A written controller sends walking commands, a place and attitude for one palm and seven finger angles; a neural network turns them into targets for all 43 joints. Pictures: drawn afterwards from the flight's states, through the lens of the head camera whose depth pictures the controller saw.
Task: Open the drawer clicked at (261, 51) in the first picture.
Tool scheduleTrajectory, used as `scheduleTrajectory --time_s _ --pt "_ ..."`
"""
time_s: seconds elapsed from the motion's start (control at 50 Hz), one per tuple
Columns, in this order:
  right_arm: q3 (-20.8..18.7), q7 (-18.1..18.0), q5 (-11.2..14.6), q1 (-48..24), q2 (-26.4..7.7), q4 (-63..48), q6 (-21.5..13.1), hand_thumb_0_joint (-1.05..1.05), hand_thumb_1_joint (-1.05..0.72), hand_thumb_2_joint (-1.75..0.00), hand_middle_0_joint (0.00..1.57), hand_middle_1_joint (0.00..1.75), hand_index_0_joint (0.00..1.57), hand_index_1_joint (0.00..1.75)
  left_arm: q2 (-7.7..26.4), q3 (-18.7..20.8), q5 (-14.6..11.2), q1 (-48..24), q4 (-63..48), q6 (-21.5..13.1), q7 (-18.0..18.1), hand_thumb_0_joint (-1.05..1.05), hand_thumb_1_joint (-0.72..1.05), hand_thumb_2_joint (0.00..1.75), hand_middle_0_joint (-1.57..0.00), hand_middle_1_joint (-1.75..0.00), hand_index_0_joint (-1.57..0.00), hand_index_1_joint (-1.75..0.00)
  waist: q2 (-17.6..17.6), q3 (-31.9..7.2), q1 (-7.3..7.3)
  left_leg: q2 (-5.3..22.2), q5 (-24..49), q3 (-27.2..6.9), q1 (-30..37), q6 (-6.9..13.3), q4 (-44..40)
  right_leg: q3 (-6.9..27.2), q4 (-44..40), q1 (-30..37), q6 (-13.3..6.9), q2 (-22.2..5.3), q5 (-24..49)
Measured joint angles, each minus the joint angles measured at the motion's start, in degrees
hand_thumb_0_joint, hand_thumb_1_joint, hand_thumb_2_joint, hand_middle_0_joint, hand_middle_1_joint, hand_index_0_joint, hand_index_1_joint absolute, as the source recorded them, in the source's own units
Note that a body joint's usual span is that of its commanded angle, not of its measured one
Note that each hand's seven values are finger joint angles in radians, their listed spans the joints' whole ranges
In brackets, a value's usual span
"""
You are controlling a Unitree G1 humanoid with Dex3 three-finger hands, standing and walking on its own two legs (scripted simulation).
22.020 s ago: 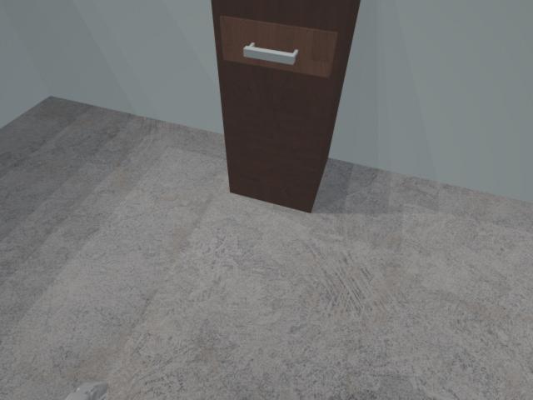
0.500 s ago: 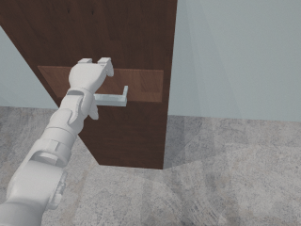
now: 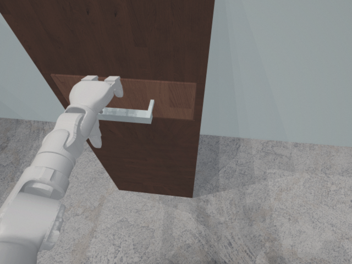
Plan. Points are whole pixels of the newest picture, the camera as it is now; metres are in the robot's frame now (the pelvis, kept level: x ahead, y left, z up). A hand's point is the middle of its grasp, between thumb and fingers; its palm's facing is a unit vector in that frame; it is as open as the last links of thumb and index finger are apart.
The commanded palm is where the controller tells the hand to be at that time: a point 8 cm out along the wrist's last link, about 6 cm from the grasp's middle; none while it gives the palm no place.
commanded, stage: re-aim the fingers above the handle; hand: left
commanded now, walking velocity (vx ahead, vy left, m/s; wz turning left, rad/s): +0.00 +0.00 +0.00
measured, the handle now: (123, 108) +0.51 +0.15 +0.03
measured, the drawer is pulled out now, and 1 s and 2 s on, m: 0.00 0.00 0.00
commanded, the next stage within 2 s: lower the fingers behind the handle in 0.64 s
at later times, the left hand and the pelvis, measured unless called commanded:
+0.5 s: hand (101, 110) +0.45 +0.19 +0.09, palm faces -0.07 -0.03 -1.00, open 13.7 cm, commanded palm +0.43 +0.17 +0.15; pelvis +0.01 +0.01 +0.00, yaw +0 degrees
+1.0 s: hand (108, 117) +0.44 +0.17 +0.07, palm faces -0.17 -0.04 -0.99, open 13.7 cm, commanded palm +0.44 +0.18 +0.13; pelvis +0.00 +0.00 +0.00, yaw +0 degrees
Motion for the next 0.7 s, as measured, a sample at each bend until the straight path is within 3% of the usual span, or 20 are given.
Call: scheduleTrajectory --time_s 0.12,0.26,0.4,0.46,0.54,0.62,0.7 --pt "-0.3 1.0 -0.2 -1.5 0.4 1.5 0.0 0.01 -0.91 -0.9 0.2 0.3 0.2 0.3 -2.8 -1.0 -0.3 0.5 -3.3 -1.9 2.9 0.0 -0.49 0.3 -0.32 -1.2 -0.33 -1.2 -0.1 -0.5 -0.09 -0.4 -1.1 -0.2 -0.1 0.3 1.1 -0.2 0.7 0.2 0.3 -0.4 -1.1" --pt "1.0 2.4 -0.3 -4.0 1.6 0.9 0.8 0.01 -0.91 -0.9 0.2 0.3 0.2 0.29 -5.1 0.4 1.6 -0.8 -1.1 2.3 6.2 0.0 -0.49 0.3 -0.39 -1.26 -0.37 -1.24 0.7 -1.7 0.17 -0.4 -1.5 1.1 -0.3 0.6 1.2 1.1 1.4 -0.6 0.6 -0.4 -1.3" --pt "2.2 2.2 0.2 -4.9 2.7 -1.0 2.0 0.01 -0.91 -0.9 0.2 0.3 0.2 0.3 -3.9 1.2 1.5 -0.1 1.5 8.1 3.2 0.0 -0.49 0.3 -0.35 -1.23 -0.36 -1.23 1.0 -1.7 0.2 -0.4 -0.9 1.5 1.7 0.7 -0.4 1.5 0.3 1.0 0.7 -0.5 -0.8" --pt "1.8 1.8 0.3 -4.1 2.6 -1.6 2.0 0.01 -0.91 -0.9 0.2 0.3 0.2 0.3 -3.3 -0.4 0.5 1.4 -1.1 7.5 0.5 0.0 -0.49 0.3 -0.33 -1.22 -0.35 -1.22 0.8 -1.4 0.7 -0.5 -0.6 1.0 2.5 0.6 -0.9 1.0 -0.4 2.1 0.6 -0.6 -0.7" --pt "0.9 1.6 0.1 -3.6 1.8 -1.5 1.7 0.01 -0.91 -0.9 0.2 0.3 0.2 0.3 -4.0 -3.7 -0.8 3.2 -6.2 4.3 -1.6 0.0 -0.49 0.3 -0.32 -1.21 -0.33 -1.21 0.4 -0.8 1.41 -0.9 -0.7 0.0 3.2 0.6 -0.7 0.0 -0.6 3.3 0.6 -0.9 -0.9" --pt "0.5 1.6 0.0 -4.6 1.1 -0.7 1.4 0.01 -0.91 -0.9 0.2 0.3 0.2 0.3 -5.7 -4.8 -0.9 2.8 -7.8 1.1 0.0 0.0 -0.49 0.3 -0.32 -1.21 -0.33 -1.2 0.1 -0.2 1.43 -1.1 -0.9 -0.2 2.8 0.6 0.2 -0.3 0.3 3.0 0.5 -1.0 -1.2" --pt "0.8 1.8 -0.3 -6.1 1.1 -0.1 0.9 0.01 -0.91 -0.9 0.2 0.3 0.2 0.3 -6.2 -2.6 0.7 0.9 -5.8 1.4 4.1 0.0 -0.49 0.3 -0.32 -1.21 -0.33 -1.2 -0.1 -0.2 0.84 -0.9 -0.9 0.4 1.6 0.5 0.8 0.3 1.5 1.3 0.5 -0.9 -1.3"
